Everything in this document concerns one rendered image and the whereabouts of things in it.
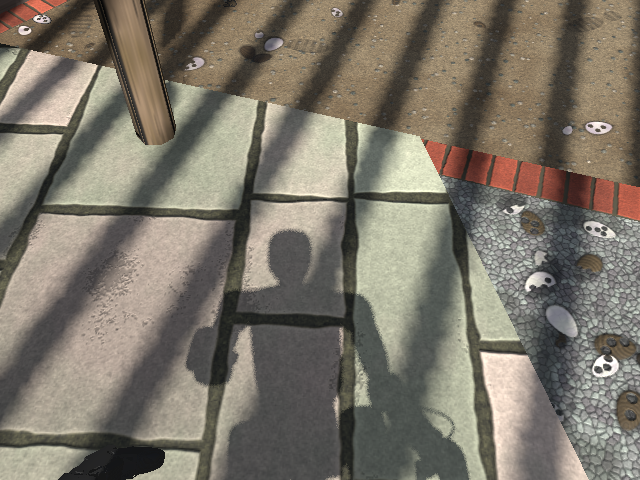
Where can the left robot hand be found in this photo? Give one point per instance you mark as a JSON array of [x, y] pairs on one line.
[[110, 463]]

